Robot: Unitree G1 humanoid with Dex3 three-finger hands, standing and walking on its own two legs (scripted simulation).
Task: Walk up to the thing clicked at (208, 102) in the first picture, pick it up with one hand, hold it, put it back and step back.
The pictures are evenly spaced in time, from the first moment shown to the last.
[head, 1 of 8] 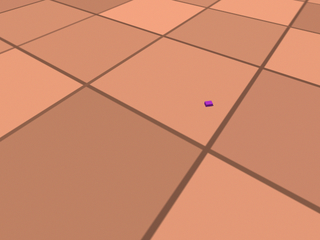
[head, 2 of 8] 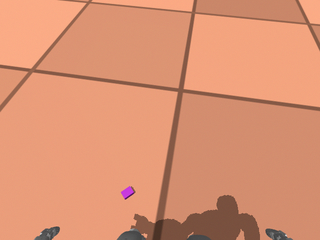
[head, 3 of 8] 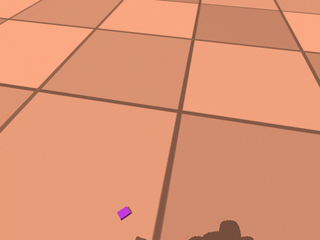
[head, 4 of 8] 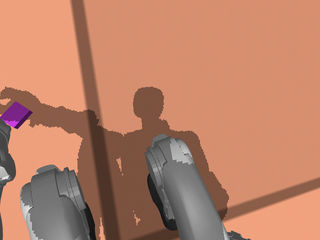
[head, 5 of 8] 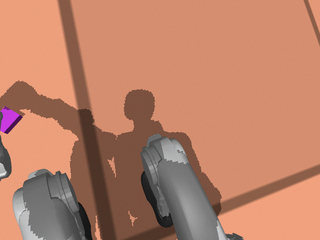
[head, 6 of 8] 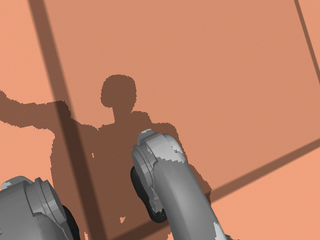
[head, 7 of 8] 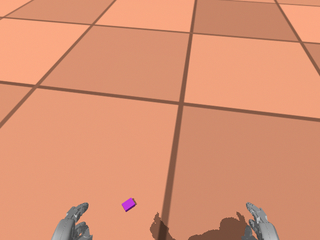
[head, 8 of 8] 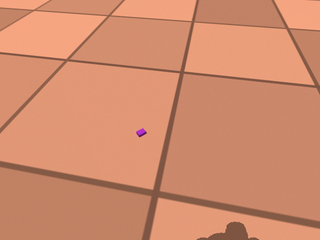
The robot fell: no
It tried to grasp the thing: yes
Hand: left
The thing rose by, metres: 0.00
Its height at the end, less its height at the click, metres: +0.00
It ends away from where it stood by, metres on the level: 0.00
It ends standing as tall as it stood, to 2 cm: yes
